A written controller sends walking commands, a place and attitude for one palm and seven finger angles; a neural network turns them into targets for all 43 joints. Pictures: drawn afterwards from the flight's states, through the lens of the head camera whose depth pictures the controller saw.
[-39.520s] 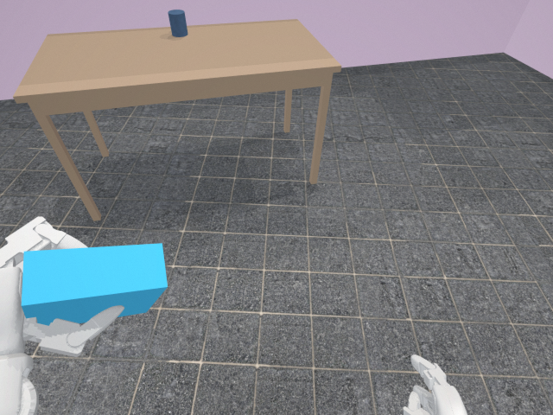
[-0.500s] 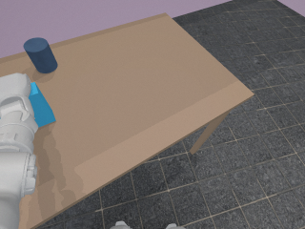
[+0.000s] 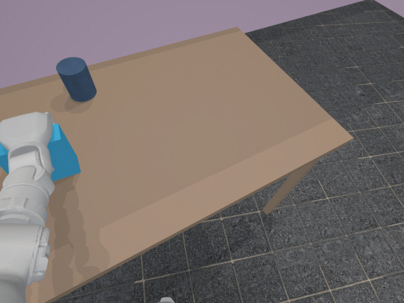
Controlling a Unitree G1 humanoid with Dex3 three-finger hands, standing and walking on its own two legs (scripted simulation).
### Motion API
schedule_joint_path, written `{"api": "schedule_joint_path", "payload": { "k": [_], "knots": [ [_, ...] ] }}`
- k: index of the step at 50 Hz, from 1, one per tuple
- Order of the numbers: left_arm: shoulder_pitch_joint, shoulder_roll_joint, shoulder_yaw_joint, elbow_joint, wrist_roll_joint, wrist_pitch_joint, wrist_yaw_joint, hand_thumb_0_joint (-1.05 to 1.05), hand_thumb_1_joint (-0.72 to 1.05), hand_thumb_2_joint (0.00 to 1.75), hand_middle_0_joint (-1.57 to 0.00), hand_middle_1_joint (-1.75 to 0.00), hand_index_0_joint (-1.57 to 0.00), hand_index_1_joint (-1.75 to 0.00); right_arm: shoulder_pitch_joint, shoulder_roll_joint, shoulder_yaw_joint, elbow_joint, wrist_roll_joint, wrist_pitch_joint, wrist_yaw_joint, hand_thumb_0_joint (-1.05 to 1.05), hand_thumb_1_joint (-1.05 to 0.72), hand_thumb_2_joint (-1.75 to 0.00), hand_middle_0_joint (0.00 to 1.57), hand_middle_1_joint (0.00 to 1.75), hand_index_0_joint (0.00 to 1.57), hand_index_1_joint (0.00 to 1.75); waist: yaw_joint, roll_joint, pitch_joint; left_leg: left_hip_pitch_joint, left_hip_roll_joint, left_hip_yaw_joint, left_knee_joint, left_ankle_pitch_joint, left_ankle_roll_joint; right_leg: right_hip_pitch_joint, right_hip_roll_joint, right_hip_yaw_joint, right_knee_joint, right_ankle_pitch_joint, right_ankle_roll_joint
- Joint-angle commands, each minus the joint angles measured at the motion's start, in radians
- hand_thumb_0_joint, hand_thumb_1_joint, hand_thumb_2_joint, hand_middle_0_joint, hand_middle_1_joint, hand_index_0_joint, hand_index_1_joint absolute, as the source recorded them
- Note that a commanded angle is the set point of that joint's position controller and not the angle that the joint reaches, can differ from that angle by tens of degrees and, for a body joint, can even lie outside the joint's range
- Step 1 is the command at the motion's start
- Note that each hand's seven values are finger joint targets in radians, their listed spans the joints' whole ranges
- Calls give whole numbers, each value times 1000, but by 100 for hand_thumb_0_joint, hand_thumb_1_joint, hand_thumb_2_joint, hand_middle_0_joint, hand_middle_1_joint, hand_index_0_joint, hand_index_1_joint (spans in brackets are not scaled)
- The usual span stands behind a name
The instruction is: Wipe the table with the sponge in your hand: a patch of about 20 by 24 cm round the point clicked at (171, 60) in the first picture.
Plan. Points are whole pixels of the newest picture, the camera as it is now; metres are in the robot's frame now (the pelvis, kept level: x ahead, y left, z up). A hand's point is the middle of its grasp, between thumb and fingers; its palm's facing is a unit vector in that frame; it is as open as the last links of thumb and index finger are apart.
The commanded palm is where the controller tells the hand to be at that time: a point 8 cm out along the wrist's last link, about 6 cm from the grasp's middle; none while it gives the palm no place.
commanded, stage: wipe back along the first lane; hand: left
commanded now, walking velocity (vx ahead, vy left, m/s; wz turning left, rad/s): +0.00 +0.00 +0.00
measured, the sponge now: (45, 163) +0.41 +0.35 -0.03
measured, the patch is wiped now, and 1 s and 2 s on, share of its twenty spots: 1.00 1.00 1.00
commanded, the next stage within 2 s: lift the sponge slowly off the table in 1.58 s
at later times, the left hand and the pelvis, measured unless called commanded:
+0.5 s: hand (43, 167) +0.38 +0.33 +0.01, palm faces -0.08 +0.00 -1.00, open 9.3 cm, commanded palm +0.34 +0.30 +0.03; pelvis +0.00 -0.01 +0.01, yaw +1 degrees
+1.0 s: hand (49, 187) +0.33 +0.30 +0.01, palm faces -0.06 +0.00 -1.00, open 9.2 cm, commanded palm +0.29 +0.27 +0.03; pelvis +0.00 -0.01 +0.01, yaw +2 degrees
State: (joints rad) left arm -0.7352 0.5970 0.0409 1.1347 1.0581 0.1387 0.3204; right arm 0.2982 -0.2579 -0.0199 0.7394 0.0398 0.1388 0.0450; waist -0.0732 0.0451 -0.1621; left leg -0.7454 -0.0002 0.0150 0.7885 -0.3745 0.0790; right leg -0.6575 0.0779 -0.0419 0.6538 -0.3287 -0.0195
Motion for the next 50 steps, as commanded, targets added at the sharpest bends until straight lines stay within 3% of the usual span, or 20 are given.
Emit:
{"api": "schedule_joint_path", "payload": {
  "k": [1, 4, 8, 14, 16, 17, 18, 24, 25, 27, 28, 29, 32, 36, 39, 43, 44, 48, 49, 50],
  "knots": [
    [-161, 149, -20, -40, 2, 13, -24, 0, 10, 130, -120, -160, -120, -160, 85, -184, -55, -59, 9, -14, -17, 0, -90, -90, 20, 30, 20, 30, 5, 18, -262, 334, 23, -95, -81, 467, -43, 76, 7, 9, -48, 289, -49],
    [-133, 151, 0, -59, -4, 4, -23, 0, 10, 130, -120, -160, -120, -160, 70, -182, -52, -63, 11, -16, -20, 0, -90, -90, 20, 30, 20, 30, 18, 16, -265, 323, 21, -92, -92, 450, -38, 100, 3, 16, -52, 302, -55],
    [-90, 92, -45, -62, 0, 5, -18, 0, 10, 130, -120, -160, -120, -160, 60, -176, -54, -69, 14, -17, -21, 0, -90, -90, 20, 30, 20, 30, 12, -18, -240, 300, 14, -80, -94, 388, -30, 101, 1, 18, -60, 277, -51],
    [4, 51, -32, -110, -32, 8, -5, 0, 10, 130, -120, -160, -120, -160, 21, -167, -55, -84, 18, -17, -18, 0, -90, -90, 20, 30, 20, 30, 42, -7, -256, 312, 15, -80, -98, 429, -35, 126, -3, 17, -50, 311, -56],
    [-17, 27, -66, -116, -32, 21, -1, 0, 10, 130, -120, -160, -120, -160, 16, -169, -56, -84, 21, -14, -20, 0, -90, -90, 20, 30, 20, 30, 23, -24, -221, 315, 15, -84, -103, 384, -35, 104, -2, 14, -59, 264, -51],
    [9, 32, -55, -113, -33, 29, 1, 0, 10, 130, -120, -160, -120, -160, 11, -167, -56, -88, 23, -15, -19, 0, -90, -90, 20, 30, 20, 30, 36, -31, -224, 307, 12, -83, -109, 374, -34, 117, -3, 14, -62, 261, -52],
    [10, -3, -87, -129, -36, 34, 1, 0, 10, 130, -120, -160, -120, -160, 0, -163, -53, -93, 24, -16, -20, 0, -90, -90, 20, 30, 20, 30, 28, -29, -222, 310, 10, -77, -112, 359, -31, 121, -4, 15, -66, 258, -51],
    [78, -8, -64, -174, -51, 57, -3, 0, 10, 130, -120, -160, -120, -160, -37, -160, -50, -108, 28, -16, -25, 0, -90, -90, 20, 30, 20, 30, 55, -39, -225, 323, 11, -81, -129, 395, -34, 163, -9, 14, -69, 294, -57],
    [76, -38, -99, -193, -51, 60, -6, 0, 10, 130, -120, -160, -120, -160, -37, -158, -50, -109, 29, -14, -26, 0, -90, -90, 20, 30, 20, 30, 43, -30, -221, 339, 8, -81, -126, 391, -35, 157, -7, 15, -72, 288, -53],
    [114, -1, -64, -190, -47, 71, -4, 0, 10, 130, -120, -160, -120, -160, -44, -161, -49, -114, 29, -9, -27, 0, -90, -90, 20, 30, 20, 30, 54, -53, -210, 322, 4, -76, -130, 375, -32, 178, -8, 16, -77, 292, -55],
    [131, -29, -84, -207, -50, 74, -5, 0, 10, 130, -120, -160, -120, -160, -53, -157, -48, -122, 28, -8, -28, 0, -90, -90, 20, 30, 20, 30, 53, -44, -200, 318, 2, -69, -133, 371, -31, 185, -10, 17, -80, 298, -54],
    [144, -20, -63, -229, -59, 73, -6, 0, 10, 130, -120, -160, -120, -160, -66, -154, -48, -127, 31, -10, -28, 0, -90, -90, 20, 30, 20, 30, 67, -32, -212, 330, 5, -79, -139, 388, -35, 190, -10, 18, -79, 296, -58],
    [150, -63, -107, -249, -52, 89, -6, 0, 10, 130, -120, -160, -120, -160, -77, -152, -46, -134, 32, -5, -29, 0, -90, -90, 20, 30, 20, 30, 53, -46, -175, 340, 4, -83, -145, 358, -37, 164, -8, 8, -87, 258, -55],
    [189, -54, -90, -268, -56, 105, -3, 0, 10, 130, -120, -160, -120, -160, -89, -151, -46, -139, 30, -4, -33, 0, -90, -90, 20, 30, 20, 30, 66, -47, -175, 349, 5, -82, -150, 364, -40, 183, -9, 8, -85, 264, -59],
    [254, -120, -122, -321, -68, 111, -6, 0, 10, 130, -120, -160, -120, -160, -118, -141, -47, -156, 32, -8, -27, 0, -90, -90, 20, 30, 20, 30, 78, -34, -187, 377, 11, -94, -153, 410, -49, 179, -7, 3, -80, 271, -63],
    [267, -172, -169, -358, -80, 139, -4, 0, 10, 130, -120, -160, -120, -160, -140, -139, -46, -164, 33, -5, -27, 0, -90, -90, 20, 30, 20, 30, 68, -72, -157, 377, 9, -92, -157, 366, -45, 177, -6, 1, -91, 252, -60],
    [273, -133, -129, -367, -84, 146, -2, 0, 10, 130, -120, -160, -120, -160, -150, -142, -44, -165, 34, -5, -29, 0, -90, -90, 20, 30, 20, 30, 83, -61, -160, 374, 10, -103, -166, 368, -50, 183, -6, 6, -88, 242, -64],
    [278, -168, -168, -386, -86, 170, -9, 0, 10, 130, -120, -160, -120, -160, -163, -135, -38, -169, 37, -5, -36, 0, -90, -90, 20, 30, 20, 30, 75, -72, -133, 366, 0, -92, -174, 315, -45, 192, -8, 4, -100, 225, -62],
    [271, -128, -133, -392, -84, 171, -9, 0, 10, 130, -120, -160, -120, -160, -169, -141, -37, -167, 36, -4, -38, 0, -90, -90, 20, 30, 20, 30, 85, -59, -143, 370, 2, -98, -179, 325, -50, 199, -7, 9, -97, 226, -67],
    [278, -171, -173, -409, -84, 172, -13, 0, 10, 130, -120, -160, -120, -160, -170, -135, -35, -174, 36, -4, -39, 0, -90, -90, 20, 30, 20, 30, 78, -51, -146, 378, -2, -92, -173, 334, -48, 201, -7, 5, -93, 236, -65]
  ]
}}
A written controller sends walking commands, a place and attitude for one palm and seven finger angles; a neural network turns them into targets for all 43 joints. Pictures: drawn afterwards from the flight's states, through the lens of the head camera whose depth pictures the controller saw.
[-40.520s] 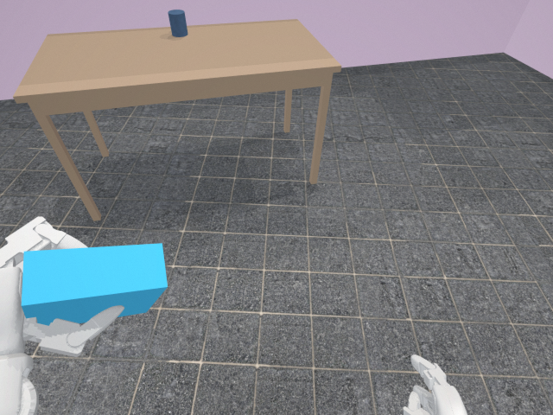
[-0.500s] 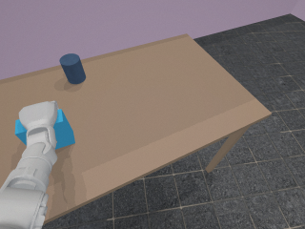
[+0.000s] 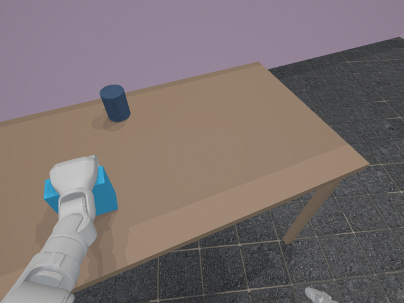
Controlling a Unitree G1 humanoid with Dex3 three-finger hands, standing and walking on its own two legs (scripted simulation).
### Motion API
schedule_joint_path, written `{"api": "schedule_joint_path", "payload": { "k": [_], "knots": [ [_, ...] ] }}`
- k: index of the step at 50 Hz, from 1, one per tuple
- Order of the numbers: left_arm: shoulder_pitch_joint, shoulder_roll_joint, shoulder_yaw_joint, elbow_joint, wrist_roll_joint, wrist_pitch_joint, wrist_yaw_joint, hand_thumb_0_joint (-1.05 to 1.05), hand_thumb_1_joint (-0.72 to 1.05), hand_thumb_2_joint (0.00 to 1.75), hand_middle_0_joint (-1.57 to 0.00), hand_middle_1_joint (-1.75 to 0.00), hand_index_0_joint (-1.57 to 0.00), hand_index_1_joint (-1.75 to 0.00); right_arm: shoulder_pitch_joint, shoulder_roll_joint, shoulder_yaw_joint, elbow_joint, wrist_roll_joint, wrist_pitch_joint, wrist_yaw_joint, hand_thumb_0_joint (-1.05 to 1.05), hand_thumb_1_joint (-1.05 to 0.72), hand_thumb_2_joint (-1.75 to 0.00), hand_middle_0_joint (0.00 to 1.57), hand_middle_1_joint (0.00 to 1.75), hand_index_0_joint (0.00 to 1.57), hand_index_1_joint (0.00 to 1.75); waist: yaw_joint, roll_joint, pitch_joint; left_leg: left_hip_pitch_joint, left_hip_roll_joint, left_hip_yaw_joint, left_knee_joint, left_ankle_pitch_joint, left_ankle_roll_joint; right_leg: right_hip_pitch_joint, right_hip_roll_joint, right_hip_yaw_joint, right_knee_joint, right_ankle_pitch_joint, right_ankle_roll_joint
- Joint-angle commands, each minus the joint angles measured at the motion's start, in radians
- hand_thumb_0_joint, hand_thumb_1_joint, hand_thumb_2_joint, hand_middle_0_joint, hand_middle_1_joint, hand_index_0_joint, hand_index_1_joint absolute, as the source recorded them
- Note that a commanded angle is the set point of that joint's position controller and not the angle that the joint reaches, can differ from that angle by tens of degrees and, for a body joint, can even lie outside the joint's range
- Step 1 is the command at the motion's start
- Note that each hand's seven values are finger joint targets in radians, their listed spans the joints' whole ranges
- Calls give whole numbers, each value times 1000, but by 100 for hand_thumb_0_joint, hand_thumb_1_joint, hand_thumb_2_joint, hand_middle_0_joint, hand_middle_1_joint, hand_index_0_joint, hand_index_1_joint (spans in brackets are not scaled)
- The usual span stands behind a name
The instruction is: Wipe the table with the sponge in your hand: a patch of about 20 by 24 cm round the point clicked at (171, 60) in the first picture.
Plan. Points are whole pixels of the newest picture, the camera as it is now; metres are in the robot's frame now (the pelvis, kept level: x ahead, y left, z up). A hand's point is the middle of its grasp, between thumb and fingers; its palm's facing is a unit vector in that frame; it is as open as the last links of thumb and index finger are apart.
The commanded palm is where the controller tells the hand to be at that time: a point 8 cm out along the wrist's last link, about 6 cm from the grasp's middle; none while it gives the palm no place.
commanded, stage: wipe back along the first lane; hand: left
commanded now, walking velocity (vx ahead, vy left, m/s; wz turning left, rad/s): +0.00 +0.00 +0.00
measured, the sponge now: (87, 200) +0.34 +0.30 -0.04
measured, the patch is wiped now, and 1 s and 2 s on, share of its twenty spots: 1.00 1.00 1.00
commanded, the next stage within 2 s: lift the sponge slowly off the table in 0.58 s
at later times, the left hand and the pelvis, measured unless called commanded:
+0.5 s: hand (86, 205) +0.30 +0.28 +0.00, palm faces -0.05 -0.03 -1.00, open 9.2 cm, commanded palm +0.26 +0.25 +0.03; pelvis +0.00 -0.01 +0.00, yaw +0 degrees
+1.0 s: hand (87, 211) +0.29 +0.27 +0.00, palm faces -0.07 -0.04 -1.00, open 9.2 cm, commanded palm +0.26 +0.26 +0.05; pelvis +0.00 -0.02 +0.01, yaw +0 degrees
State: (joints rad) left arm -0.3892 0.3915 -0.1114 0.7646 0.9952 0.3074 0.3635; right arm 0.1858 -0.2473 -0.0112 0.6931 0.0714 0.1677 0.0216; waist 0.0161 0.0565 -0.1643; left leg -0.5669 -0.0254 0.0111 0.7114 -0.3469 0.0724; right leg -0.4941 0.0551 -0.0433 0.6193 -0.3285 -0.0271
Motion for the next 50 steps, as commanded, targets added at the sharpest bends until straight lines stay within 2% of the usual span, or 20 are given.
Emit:
{"api": "schedule_joint_path", "payload": {
  "k": [1, 8, 9, 13, 14, 15, 19, 20, 24, 28, 32, 34, 35, 38, 39, 42, 44, 47, 49, 50],
  "knots": [
    [-55, 35, -16, -33, -18, 5, -58, 0, 10, 130, -120, -160, -120, -160, -57, -145, -46, -125, 5, -33, -16, 0, -90, -90, 20, 30, 20, 30, -11, -82, -141, 203, 25, -91, -93, 309, -42, 32, 15, 6, -60, 240, -57],
    [95, 23, -8, -107, -37, 13, -67, 0, 10, 130, -120, -160, -120, -160, -83, -142, -39, -152, 7, -44, -15, 0, -90, -90, 20, 30, 20, 30, 11, -101, -160, 190, 13, -69, -89, 336, -35, 106, 12, 20, -60, 334, -55],
    [94, 55, 23, -122, -37, 14, -66, 0, 10, 130, -120, -160, -120, -160, -91, -147, -42, -149, 6, -45, -15, 0, -90, -90, 20, 30, 20, 30, 16, -99, -165, 192, 13, -71, -88, 346, -35, 118, 12, 33, -61, 356, -56],
    [152, 20, -9, -165, -45, 32, -70, 0, 10, 130, -120, -160, -120, -160, -109, -140, -36, -162, 11, -51, -15, 0, -90, -90, 20, 30, 20, 30, 14, -104, -123, 187, 9, -67, -99, 328, -33, 121, 9, 25, -69, 351, -53],
    [135, 60, 23, -177, -42, 37, -68, 0, 10, 130, -120, -160, -120, -160, -115, -147, -37, -158, 10, -50, -15, 0, -90, -90, 20, 30, 20, 30, 20, -83, -124, 191, 10, -71, -103, 327, -36, 123, 10, 34, -70, 345, -57],
    [144, 16, -16, -199, -51, 40, -71, 0, 10, 130, -120, -160, -120, -160, -117, -139, -37, -167, 9, -53, -18, 0, -90, -90, 20, 30, 20, 30, 12, -79, -121, 194, 10, -62, -102, 321, -32, 129, 9, 27, -68, 339, -53],
    [184, 30, 3, -219, -45, 48, -76, 0, 10, 130, -120, -160, -120, -160, -134, -141, -36, -168, 12, -57, -19, 0, -90, -90, 20, 30, 20, 30, 22, -105, -114, 196, 7, -69, -109, 322, -34, 138, 9, 38, -73, 355, -56],
    [183, -8, -38, -237, -43, 47, -77, 0, 10, 130, -120, -160, -120, -160, -136, -137, -37, -173, 12, -59, -20, 0, -90, -90, 20, 30, 20, 30, 13, -94, -109, 205, 8, -66, -104, 320, -33, 128, 9, 32, -70, 346, -54],
    [246, 14, -6, -271, -48, 50, -77, 0, 10, 130, -120, -160, -120, -160, -154, -138, -36, -178, 12, -65, -18, 0, -90, -90, 20, 30, 20, 30, 34, -98, -120, 211, 7, -69, -112, 326, -37, 146, 9, 42, -73, 362, -59],
    [159, 20, -20, -250, -31, 64, -74, 0, 10, 130, -120, -160, -120, -160, -154, -139, -30, -169, 12, -61, -29, 0, -90, -90, 20, 30, 20, 30, 12, -114, -67, 194, 3, -66, -118, 259, -32, 111, 9, 40, -84, 292, -55],
    [158, 3, -30, -239, -28, 58, -76, 0, 10, 130, -120, -160, -120, -160, -152, -135, -31, -173, 10, -66, -33, 0, -90, -90, 20, 30, 20, 30, 19, -96, -86, 200, 3, -65, -114, 263, -32, 108, 10, 38, -75, 288, -59],
    [146, 63, 23, -222, -18, 53, -74, 0, 10, 130, -120, -160, -120, -160, -152, -142, -32, -163, 8, -64, -36, 0, -90, -90, 20, 30, 20, 30, 29, -102, -99, 188, -1, -69, -113, 258, -33, 116, 10, 56, -78, 291, -61],
    [117, 14, -27, -246, -20, 46, -76, 0, 10, 130, -120, -160, -120, -160, -151, -133, -32, -172, 7, -64, -37, 0, -90, -90, 20, 30, 20, 30, 13, -89, -97, 194, -1, -61, -110, 252, -30, 113, 8, 46, -73, 285, -58],
    [103, 22, -23, -261, -21, 40, -77, 0, 10, 130, -120, -160, -120, -160, -155, -131, -31, -173, 8, -67, -38, 0, -90, -90, 20, 30, 20, 30, 13, -81, -114, 204, -3, -62, -107, 260, -27, 121, 7, 51, -79, 302, -56],
    [83, 71, 25, -269, -21, 36, -75, 0, 10, 130, -120, -160, -120, -160, -152, -137, -35, -167, 6, -67, -40, 0, -90, -90, 20, 30, 20, 30, 21, -80, -124, 205, 0, -68, -113, 258, -27, 130, 8, 57, -82, 293, -59],
    [122, 55, 12, -303, -30, 23, -73, 0, 10, 130, -120, -160, -120, -160, -155, -130, -35, -176, 6, -71, -42, 0, -90, -90, 20, 30, 20, 30, 20, -78, -141, 213, -3, -56, -110, 275, -22, 164, 3, 60, -83, 340, -54],
    [115, 102, 55, -332, -26, 20, -70, 0, 10, 130, -120, -160, -120, -160, -164, -135, -36, -171, 6, -71, -41, 0, -90, -90, 20, 30, 20, 30, 33, -66, -166, 227, -3, -67, -117, 299, -25, 185, 5, 73, -84, 363, -58],
    [125, 57, 14, -357, -34, 19, -66, 0, 10, 130, -120, -160, -120, -160, -166, -127, -38, -175, 7, -79, -40, 0, -90, -90, 20, 30, 20, 30, 20, -65, -130, 239, 3, -64, -125, 281, -20, 166, 6, 55, -95, 326, -53],
    [96, 137, 86, -349, -37, 24, -62, 0, 10, 130, -120, -160, -120, -160, -172, -137, -35, -162, 7, -79, -45, 0, -90, -90, 20, 30, 20, 30, 32, -77, -113, 224, -2, -70, -140, 261, -20, 182, 7, 69, -108, 307, -54],
    [74, 113, 56, -362, -41, 19, -62, 0, 10, 130, -120, -160, -120, -160, -165, -133, -36, -165, 6, -81, -49, 0, -90, -90, 20, 30, 20, 30, 17, -77, -116, 228, -2, -59, -139, 254, -16, 189, 3, 66, -108, 308, -49]
  ]
}}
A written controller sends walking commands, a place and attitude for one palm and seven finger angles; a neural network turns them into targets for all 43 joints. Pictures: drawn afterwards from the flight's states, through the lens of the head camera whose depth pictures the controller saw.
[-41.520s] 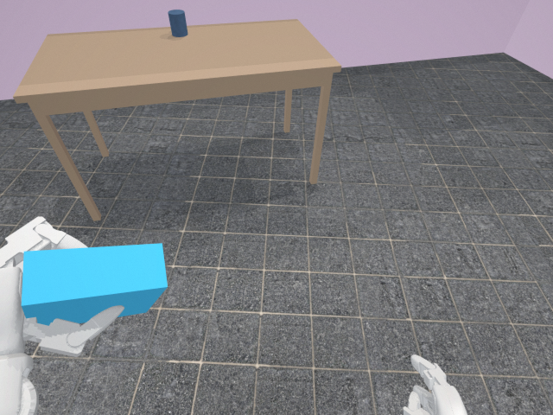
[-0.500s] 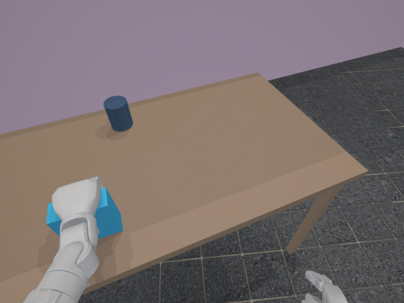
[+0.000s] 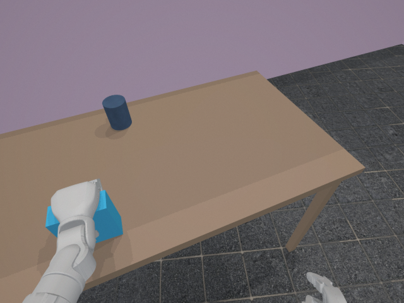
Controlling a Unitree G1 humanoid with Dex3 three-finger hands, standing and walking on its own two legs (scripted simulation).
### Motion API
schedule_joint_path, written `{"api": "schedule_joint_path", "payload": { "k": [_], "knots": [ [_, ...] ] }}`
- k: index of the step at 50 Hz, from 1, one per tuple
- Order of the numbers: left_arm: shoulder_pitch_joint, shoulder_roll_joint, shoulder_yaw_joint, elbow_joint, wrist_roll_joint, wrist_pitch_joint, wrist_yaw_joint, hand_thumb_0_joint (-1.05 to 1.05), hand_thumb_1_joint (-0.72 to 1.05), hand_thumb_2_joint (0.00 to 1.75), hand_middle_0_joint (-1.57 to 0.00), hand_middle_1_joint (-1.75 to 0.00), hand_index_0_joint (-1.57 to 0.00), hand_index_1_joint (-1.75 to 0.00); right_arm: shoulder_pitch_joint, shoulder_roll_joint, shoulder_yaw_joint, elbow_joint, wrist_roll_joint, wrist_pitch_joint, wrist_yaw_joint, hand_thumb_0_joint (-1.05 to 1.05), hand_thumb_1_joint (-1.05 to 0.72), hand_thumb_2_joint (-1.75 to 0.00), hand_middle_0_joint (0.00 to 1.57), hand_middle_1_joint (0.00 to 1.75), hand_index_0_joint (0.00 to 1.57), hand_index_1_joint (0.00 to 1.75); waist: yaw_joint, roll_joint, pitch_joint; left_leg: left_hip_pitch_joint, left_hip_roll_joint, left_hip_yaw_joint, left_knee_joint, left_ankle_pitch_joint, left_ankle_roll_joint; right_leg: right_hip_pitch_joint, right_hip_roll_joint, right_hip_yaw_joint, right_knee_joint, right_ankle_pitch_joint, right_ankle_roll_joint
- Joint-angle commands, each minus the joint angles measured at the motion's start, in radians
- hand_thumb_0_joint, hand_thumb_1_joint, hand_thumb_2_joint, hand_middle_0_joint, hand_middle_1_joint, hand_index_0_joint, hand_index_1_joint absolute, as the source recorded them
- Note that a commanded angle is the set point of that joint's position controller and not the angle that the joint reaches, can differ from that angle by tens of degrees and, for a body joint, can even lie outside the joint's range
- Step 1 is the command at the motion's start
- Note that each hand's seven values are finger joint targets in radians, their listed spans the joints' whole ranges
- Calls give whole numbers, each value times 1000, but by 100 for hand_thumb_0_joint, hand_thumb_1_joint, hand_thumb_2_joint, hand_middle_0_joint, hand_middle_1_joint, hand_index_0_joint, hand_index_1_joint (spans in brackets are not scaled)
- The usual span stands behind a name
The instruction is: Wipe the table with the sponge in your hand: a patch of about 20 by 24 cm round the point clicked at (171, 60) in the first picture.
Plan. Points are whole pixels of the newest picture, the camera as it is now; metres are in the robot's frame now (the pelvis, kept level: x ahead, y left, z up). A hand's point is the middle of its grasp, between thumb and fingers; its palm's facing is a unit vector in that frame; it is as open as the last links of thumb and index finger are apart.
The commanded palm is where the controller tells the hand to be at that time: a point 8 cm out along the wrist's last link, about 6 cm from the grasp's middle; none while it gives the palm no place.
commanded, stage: lift the sponge slowly off the table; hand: left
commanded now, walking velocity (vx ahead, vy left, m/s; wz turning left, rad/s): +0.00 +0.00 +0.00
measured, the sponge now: (91, 225) +0.29 +0.29 -0.05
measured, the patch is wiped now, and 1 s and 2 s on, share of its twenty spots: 1.00 1.00 1.00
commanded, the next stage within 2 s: bring the sponge back beside the body in 1.78 s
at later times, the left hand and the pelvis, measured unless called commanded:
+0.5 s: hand (91, 214) +0.28 +0.27 +0.01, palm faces -0.07 -0.09 -0.99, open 9.2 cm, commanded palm +0.26 +0.26 +0.08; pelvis +0.00 +0.00 +0.01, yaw +0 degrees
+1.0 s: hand (84, 208) +0.28 +0.27 +0.05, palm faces -0.05 -0.08 -1.00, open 9.2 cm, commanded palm +0.26 +0.27 +0.11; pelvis -0.01 -0.02 +0.01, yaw +0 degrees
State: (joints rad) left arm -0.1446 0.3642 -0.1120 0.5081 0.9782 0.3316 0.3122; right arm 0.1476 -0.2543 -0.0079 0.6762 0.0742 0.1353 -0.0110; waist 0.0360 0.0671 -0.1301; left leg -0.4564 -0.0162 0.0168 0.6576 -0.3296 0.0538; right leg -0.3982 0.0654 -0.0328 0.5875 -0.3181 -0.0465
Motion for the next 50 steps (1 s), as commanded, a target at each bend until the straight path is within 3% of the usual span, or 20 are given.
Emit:
{"api": "schedule_joint_path", "payload": {
  "k": [1, 4, 6, 8, 11, 17, 23, 24, 25, 26, 27, 29, 32, 34, 35, 38, 39, 40, 46, 50],
  "knots": [
    [-164, 164, 81, -97, -20, -4, -11, 0, 10, 130, -120, -160, -120, -160, -127, -127, -40, -142, 6, -50, -18, 0, -90, -90, 20, 30, 20, 30, 8, -90, -157, 119, -13, -68, -90, 237, 2, 102, -9, 54, -82, 297, -29],
    [-224, 166, 70, -149, -7, -17, -13, 0, 10, 130, -120, -160, -120, -160, -143, -124, -41, -140, 6, -55, -19, 0, -90, -90, 20, 30, 20, 30, 10, -26, -170, 163, -9, -79, -103, 259, -1, 94, -5, 61, -86, 283, -38],
    [-188, 139, 50, -166, -5, -26, -12, 0, 10, 130, -120, -160, -120, -160, -136, -118, -45, -141, 4, -62, -15, 0, -90, -90, 20, 30, 20, 30, 16, -8, -192, 190, -6, -80, -99, 289, -1, 98, -4, 45, -81, 294, -40],
    [-194, 123, 32, -186, -4, -30, -11, 0, 10, 130, -120, -160, -120, -160, -142, -117, -46, -144, 4, -67, -13, 0, -90, -90, 20, 30, 20, 30, 10, -25, -190, 202, -2, -86, -104, 298, -2, 96, -4, 45, -83, 301, -38],
    [-243, 156, 59, -188, -5, -32, -2, 0, 10, 130, -120, -160, -120, -160, -144, -120, -44, -133, 3, -71, -19, 0, -90, -90, 20, 30, 20, 30, 4, -49, -165, 200, -2, -88, -114, 271, 1, 92, -2, 47, -95, 273, -36],
    [-289, 150, 41, -224, 14, -24, 0, 0, 10, 130, -120, -160, -120, -160, -160, -113, -42, -132, 0, -77, -21, 0, -90, -90, 20, 30, 20, 30, 12, -21, -183, 241, 0, -92, -131, 304, -4, 111, -3, 47, -98, 281, -41],
    [-305, 212, 89, -254, 29, -13, -7, 0, 10, 130, -120, -160, -120, -160, -179, -113, -35, -129, -3, -72, -23, 0, -90, -90, 20, 30, 20, 30, 27, -22, -213, 255, -10, -81, -140, 339, -1, 177, -11, 64, -108, 357, -42],
    [-302, 239, 115, -274, 26, -12, -10, 0, 10, 130, -120, -160, -120, -160, -191, -116, -33, -134, -5, -71, -25, 0, -90, -90, 20, 30, 20, 30, 37, -6, -212, 255, -11, -88, -150, 344, -5, 188, -8, 76, -113, 352, -46],
    [-285, 190, 74, -273, 16, -9, -13, 0, 10, 130, -120, -160, -120, -160, -189, -109, -34, -140, -4, -72, -25, 0, -90, -90, 20, 30, 20, 30, 25, -13, -188, 250, -9, -76, -151, 328, 0, 182, -11, 66, -115, 339, -40],
    [-284, 199, 82, -256, 20, -2, -17, 0, 10, 130, -120, -160, -120, -160, -193, -111, -30, -135, -2, -72, -25, 0, -90, -90, 20, 30, 20, 30, 30, -20, -177, 247, -12, -82, -156, 319, -1, 178, -10, 64, -123, 327, -41],
    [-320, 168, 42, -271, 21, 1, -24, 0, 10, 130, -120, -160, -120, -160, -199, -108, -29, -138, -1, -72, -26, 0, -90, -90, 20, 30, 20, 30, 14, -18, -158, 256, -9, -79, -159, 309, 0, 162, -11, 63, -128, 312, -40],
    [-302, 210, 86, -288, 14, 6, -33, 0, 10, 130, -120, -160, -120, -160, -213, -112, -28, -143, -1, -73, -26, 0, -90, -90, 20, 30, 20, 30, 37, -4, -181, 268, -13, -84, -171, 313, 0, 193, -9, 78, -141, 310, -45],
    [-268, 174, 49, -299, 6, 6, -53, 0, 10, 130, -120, -160, -120, -160, -212, -108, -27, -147, 0, -74, -26, 0, -90, -90, 20, 30, 20, 30, 29, -19, -172, 274, -15, -73, -172, 325, 5, 209, -15, 73, -146, 351, -41],
    [-292, 233, 97, -288, 8, 12, -64, 0, 10, 130, -120, -160, -120, -160, -224, -118, -22, -138, 0, -67, -30, 0, -90, -90, 20, 30, 20, 30, 32, -44, -154, 263, -20, -78, -184, 305, 5, 222, -14, 97, -164, 338, -42],
    [-300, 183, 46, -301, 1, 10, -71, 0, 10, 130, -120, -160, -120, -160, -223, -110, -23, -147, 1, -69, -32, 0, -90, -90, 20, 30, 20, 30, 20, -29, -127, 256, -20, -67, -188, 281, 8, 209, -18, 87, -167, 310, -37],
    [-312, 214, 70, -310, 6, -1, -83, 0, 10, 130, -120, -160, -120, -160, -228, -111, -21, -142, 1, -73, -35, 0, -90, -90, 20, 30, 20, 30, 31, -31, -152, 277, -25, -69, -194, 292, 10, 233, -20, 96, -179, 330, -38],
    [-320, 265, 116, -329, 7, -7, -83, 0, 10, 130, -120, -160, -120, -160, -232, -117, -21, -140, -1, -74, -37, 0, -90, -90, 20, 30, 20, 30, 40, -15, -161, 280, -25, -76, -202, 294, 9, 245, -17, 110, -184, 319, -43],
    [-324, 226, 80, -339, 3, -13, -83, 0, 10, 130, -120, -160, -120, -160, -228, -110, -22, -144, -1, -77, -38, 0, -90, -90, 20, 30, 20, 30, 29, -9, -154, 282, -23, -63, -199, 294, 12, 242, -20, 99, -179, 327, -40],
    [-291, 271, 123, -324, -6, -9, -97, 0, 10, 130, -120, -160, -120, -160, -238, -117, -18, -136, 1, -79, -39, 0, -90, -90, 20, 30, 20, 30, 40, -40, -137, 267, -29, -62, -215, 287, 12, 277, -26, 114, -201, 351, -36],
    [-302, 265, 111, -348, -16, -9, -112, 0, 10, 130, -120, -160, -120, -160, -250, -115, -20, -144, 3, -85, -44, 0, -90, -90, 20, 30, 20, 30, 39, -8, -129, 282, -30, -56, -227, 270, 15, 277, -27, 118, -218, 302, -35]
  ]
}}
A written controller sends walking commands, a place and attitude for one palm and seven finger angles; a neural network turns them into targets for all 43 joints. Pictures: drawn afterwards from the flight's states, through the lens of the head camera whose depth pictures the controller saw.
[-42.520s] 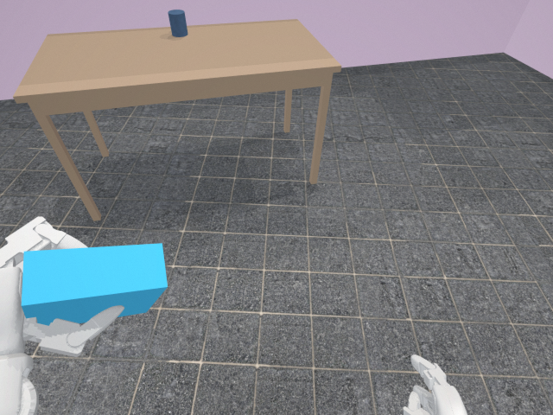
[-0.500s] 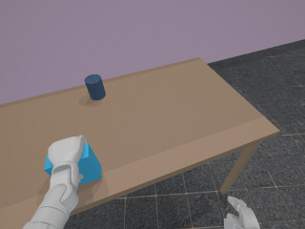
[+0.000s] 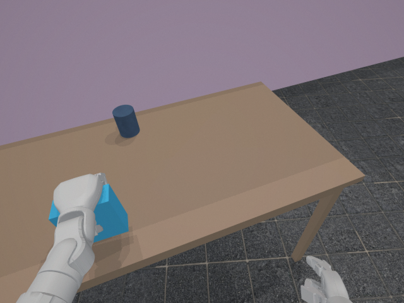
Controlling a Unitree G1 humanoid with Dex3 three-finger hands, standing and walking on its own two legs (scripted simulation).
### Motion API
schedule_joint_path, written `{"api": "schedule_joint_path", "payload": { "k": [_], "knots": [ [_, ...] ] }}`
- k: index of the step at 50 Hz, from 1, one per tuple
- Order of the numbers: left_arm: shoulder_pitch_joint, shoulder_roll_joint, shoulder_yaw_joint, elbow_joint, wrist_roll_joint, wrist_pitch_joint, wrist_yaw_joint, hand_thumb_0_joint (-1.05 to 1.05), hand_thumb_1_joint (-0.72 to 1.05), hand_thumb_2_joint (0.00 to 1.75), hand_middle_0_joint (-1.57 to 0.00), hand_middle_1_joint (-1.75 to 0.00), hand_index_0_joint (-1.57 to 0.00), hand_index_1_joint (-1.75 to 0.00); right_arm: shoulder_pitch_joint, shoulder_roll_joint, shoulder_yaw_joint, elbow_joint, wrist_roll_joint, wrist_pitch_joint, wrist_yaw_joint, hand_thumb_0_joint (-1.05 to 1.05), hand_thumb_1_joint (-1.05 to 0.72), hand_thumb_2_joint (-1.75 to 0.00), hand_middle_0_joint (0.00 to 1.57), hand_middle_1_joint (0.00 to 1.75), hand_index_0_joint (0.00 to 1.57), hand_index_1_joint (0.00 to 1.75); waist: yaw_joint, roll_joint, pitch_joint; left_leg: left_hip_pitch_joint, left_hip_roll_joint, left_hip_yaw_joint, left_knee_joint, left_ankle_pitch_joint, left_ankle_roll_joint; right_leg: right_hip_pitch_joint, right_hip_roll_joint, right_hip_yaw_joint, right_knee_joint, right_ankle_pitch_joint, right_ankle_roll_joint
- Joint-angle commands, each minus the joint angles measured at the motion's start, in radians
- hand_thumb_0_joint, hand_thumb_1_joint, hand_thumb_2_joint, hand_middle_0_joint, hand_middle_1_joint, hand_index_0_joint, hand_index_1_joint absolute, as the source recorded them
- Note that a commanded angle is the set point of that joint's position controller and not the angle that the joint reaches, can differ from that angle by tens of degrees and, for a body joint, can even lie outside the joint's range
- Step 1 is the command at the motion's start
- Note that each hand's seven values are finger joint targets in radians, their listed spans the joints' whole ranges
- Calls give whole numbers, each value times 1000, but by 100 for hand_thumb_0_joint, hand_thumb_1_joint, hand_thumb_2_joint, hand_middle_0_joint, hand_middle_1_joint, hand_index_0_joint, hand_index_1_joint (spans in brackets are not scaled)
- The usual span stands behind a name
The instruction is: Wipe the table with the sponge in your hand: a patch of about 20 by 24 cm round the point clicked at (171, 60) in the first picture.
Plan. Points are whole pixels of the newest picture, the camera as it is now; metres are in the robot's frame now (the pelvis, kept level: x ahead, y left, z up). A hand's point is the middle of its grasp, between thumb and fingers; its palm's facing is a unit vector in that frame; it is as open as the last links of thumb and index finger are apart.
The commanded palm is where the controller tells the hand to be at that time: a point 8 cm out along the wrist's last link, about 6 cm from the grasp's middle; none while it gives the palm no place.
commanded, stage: lift the sponge slowly off the table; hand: left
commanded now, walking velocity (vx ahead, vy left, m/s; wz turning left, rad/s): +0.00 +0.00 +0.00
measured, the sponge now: (96, 221) +0.28 +0.29 -0.01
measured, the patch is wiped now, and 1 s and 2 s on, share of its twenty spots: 1.00 1.00 1.00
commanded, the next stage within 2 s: bring the sponge back beside the body in 0.78 s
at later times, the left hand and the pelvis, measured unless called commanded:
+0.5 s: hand (79, 198) +0.29 +0.30 +0.06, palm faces -0.03 -0.09 -1.00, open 9.2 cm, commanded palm +0.27 +0.30 +0.13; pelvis +0.00 +0.01 +0.00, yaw +0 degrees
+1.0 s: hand (71, 197) +0.28 +0.31 +0.07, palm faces +0.00 -0.12 -0.99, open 9.2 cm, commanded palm +0.25 +0.30 +0.15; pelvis +0.00 +0.02 +0.01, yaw +0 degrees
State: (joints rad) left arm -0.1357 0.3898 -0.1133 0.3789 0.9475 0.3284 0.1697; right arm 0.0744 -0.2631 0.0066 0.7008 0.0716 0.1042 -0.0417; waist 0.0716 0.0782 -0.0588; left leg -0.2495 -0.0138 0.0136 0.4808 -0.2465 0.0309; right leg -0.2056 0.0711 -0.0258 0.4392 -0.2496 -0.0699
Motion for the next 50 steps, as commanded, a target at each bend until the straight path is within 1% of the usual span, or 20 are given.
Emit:
{"api": "schedule_joint_path", "payload": {
  "k": [1, 9, 10, 12, 14, 17, 19, 21, 24, 29, 30, 34, 37, 39, 41, 43, 44, 45, 49, 50],
  "knots": [
    [-327, 260, 129, -209, 19, -7, 25, 0, 10, 130, -120, -160, -120, -160, -175, -109, -30, -159, 6, -56, -13, 0, -90, -90, 20, 30, 20, 30, 3, -38, -207, 80, -32, -57, -48, 195, 38, 90, -33, 112, -72, 251, -12],
    [-294, 302, 169, -254, 5, -27, -6, 0, 10, 130, -120, -160, -120, -160, -187, -115, -30, -165, 3, -62, -14, 0, -90, -90, 20, 30, 20, 30, 15, -30, -213, 92, -36, -60, -62, 222, 38, 130, -36, 132, -81, 299, -13],
    [-305, 276, 141, -264, 1, -32, -7, 0, 10, 130, -120, -160, -120, -160, -179, -112, -34, -166, 2, -64, -15, 0, -90, -90, 20, 30, 20, 30, 1, -28, -194, 87, -31, -50, -60, 218, 41, 117, -37, 119, -77, 298, -10],
    [-280, 283, 152, -248, 1, -28, -12, 0, 10, 130, -120, -160, -120, -160, -181, -113, -34, -165, 3, -67, -15, 0, -90, -90, 20, 30, 20, 30, 8, -50, -194, 90, -32, -52, -62, 218, 40, 120, -39, 121, -86, 294, -8],
    [-323, 306, 165, -272, 2, -23, -17, 0, 10, 130, -120, -160, -120, -160, -196, -116, -29, -164, 4, -66, -17, 0, -90, -90, 20, 30, 20, 30, 10, -37, -189, 103, -34, -61, -69, 217, 39, 116, -35, 131, -95, 273, -11],
    [-325, 278, 135, -267, 2, -21, -24, 0, 10, 130, -120, -160, -120, -160, -191, -112, -29, -164, 5, -72, -18, 0, -90, -90, 20, 30, 20, 30, 4, -32, -181, 108, -28, -58, -73, 214, 40, 104, -37, 114, -98, 252, -10],
    [-356, 325, 172, -287, 1, -19, -29, 0, 10, 130, -120, -160, -120, -160, -199, -118, -26, -162, 5, -71, -20, 0, -90, -90, 20, 30, 20, 30, 11, -27, -202, 121, -28, -67, -81, 223, 38, 121, -34, 124, -100, 254, -14],
    [-352, 303, 148, -278, 4, -17, -34, 0, 10, 130, -120, -160, -120, -160, -197, -112, -23, -162, 4, -71, -22, 0, -90, -90, 20, 30, 20, 30, 8, -12, -196, 118, -28, -64, -82, 224, 39, 119, -37, 107, -101, 252, -12],
    [-385, 335, 169, -281, 5, -8, -46, 0, 10, 130, -120, -160, -120, -160, -206, -118, -20, -161, 4, -67, -23, 0, -90, -90, 20, 30, 20, 30, 10, -19, -196, 128, -27, -69, -92, 223, 37, 123, -34, 117, -111, 232, -15],
    [-387, 318, 151, -318, 3, -2, -66, 0, 10, 130, -120, -160, -120, -160, -216, -118, -16, -171, 4, -62, -17, 0, -90, -90, 20, 30, 20, 30, 10, 5, -212, 148, -20, -78, -101, 254, 34, 130, -32, 104, -108, 250, -18],
    [-355, 282, 123, -329, -6, -3, -67, 0, 10, 130, -120, -160, -120, -160, -207, -111, -22, -183, 3, -65, -16, 0, -90, -90, 20, 30, 20, 30, 9, 1, -210, 148, -17, -70, -96, 261, 39, 133, -34, 90, -103, 255, -16],
    [-349, 300, 142, -371, -5, 12, -76, 0, 10, 130, -120, -160, -120, -160, -224, -115, -16, -187, 1, -61, -9, 0, -90, -90, 20, 30, 20, 30, 17, -2, -215, 168, -11, -88, -106, 290, 32, 136, -30, 92, -104, 269, -21],
    [-284, 274, 130, -351, -5, 32, -82, 0, 10, 130, -120, -160, -120, -160, -222, -116, -17, -186, 0, -52, -3, 0, -90, -90, 20, 30, 20, 30, 20, -40, -198, 152, -8, -79, -105, 307, 30, 145, -35, 81, -101, 301, -19],
    [-292, 321, 168, -374, -1, 43, -82, 0, 10, 130, -120, -160, -120, -160, -238, -124, -11, -186, -2, -45, -1, 0, -90, -90, 20, 30, 20, 30, 29, -26, -215, 161, -9, -87, -112, 309, 27, 159, -32, 100, -101, 305, -24],
    [-301, 262, 114, -378, 3, 50, -85, 0, 10, 130, -120, -160, -120, -160, -240, -112, -9, -192, 1, -46, -1, 0, -90, -90, 20, 30, 20, 30, 19, -38, -188, 156, -7, -85, -111, 304, 29, 139, -34, 80, -103, 291, -20],
    [-312, 302, 145, -365, 6, 54, -85, 0, 10, 130, -120, -160, -120, -160, -239, -119, -8, -182, 0, -42, -3, 0, -90, -90, 20, 30, 20, 30, 20, -40, -194, 157, -9, -84, -109, 305, 30, 146, -35, 89, -104, 305, -21],
    [-328, 336, 169, -395, 8, 52, -85, 0, 10, 130, -120, -160, -120, -160, -244, -123, -8, -183, -3, -41, -4, 0, -90, -90, 20, 30, 20, 30, 22, -22, -196, 165, -8, -94, -117, 301, 28, 145, -30, 100, -108, 281, -25],
    [-316, 283, 125, -435, 0, 43, -84, 0, 10, 130, -120, -160, -120, -160, -244, -110, -12, -198, -2, -46, -4, 0, -90, -90, 20, 30, 20, 30, 20, 10, -216, 176, -7, -82, -112, 307, 34, 156, -35, 82, -103, 284, -21],
    [-278, 328, 172, -471, 3, 35, -81, 0, 10, 130, -120, -160, -120, -160, -246, -115, -9, -194, -7, -49, -2, 0, -90, -90, 20, 30, 20, 30, 30, 17, -223, 193, -4, -103, -117, 330, 27, 165, -27, 94, -106, 290, -28],
    [-271, 276, 126, -486, 0, 35, -81, 0, 10, 130, -120, -160, -120, -160, -248, -105, -11, -200, -5, -51, -2, 0, -90, -90, 20, 30, 20, 30, 21, 25, -206, 190, -1, -95, -116, 319, 30, 151, -29, 79, -107, 271, -23]
  ]
}}
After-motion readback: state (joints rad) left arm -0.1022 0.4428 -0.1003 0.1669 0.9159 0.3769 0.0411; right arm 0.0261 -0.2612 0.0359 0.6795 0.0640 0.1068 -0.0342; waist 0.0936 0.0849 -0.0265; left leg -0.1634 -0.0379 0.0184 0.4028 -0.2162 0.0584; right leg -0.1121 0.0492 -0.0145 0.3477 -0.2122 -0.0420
